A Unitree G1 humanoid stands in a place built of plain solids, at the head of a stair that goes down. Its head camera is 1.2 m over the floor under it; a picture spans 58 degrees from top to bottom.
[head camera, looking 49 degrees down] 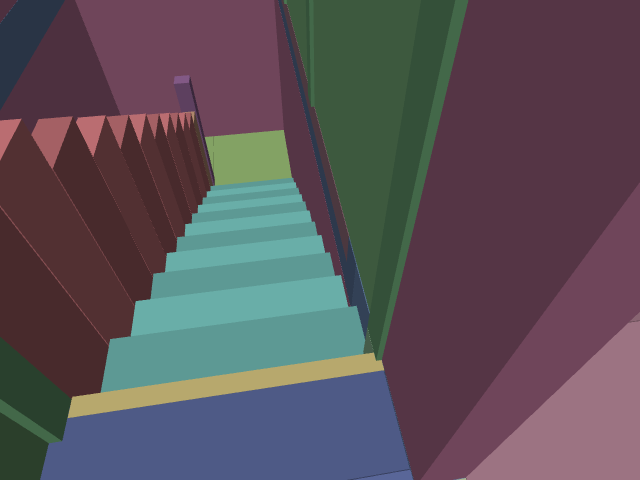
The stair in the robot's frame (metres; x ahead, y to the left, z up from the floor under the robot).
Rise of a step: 0.17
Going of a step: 0.27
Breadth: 0.88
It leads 9 degrees to the left of straight ahead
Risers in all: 12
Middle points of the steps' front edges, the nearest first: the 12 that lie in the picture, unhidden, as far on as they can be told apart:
0.53 0.26 0.00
0.80 0.30 -0.17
1.07 0.34 -0.34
1.34 0.38 -0.51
1.61 0.43 -0.68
1.88 0.47 -0.85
2.15 0.51 -1.02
2.42 0.55 -1.19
2.68 0.59 -1.36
2.95 0.64 -1.53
3.22 0.68 -1.70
3.49 0.72 -1.87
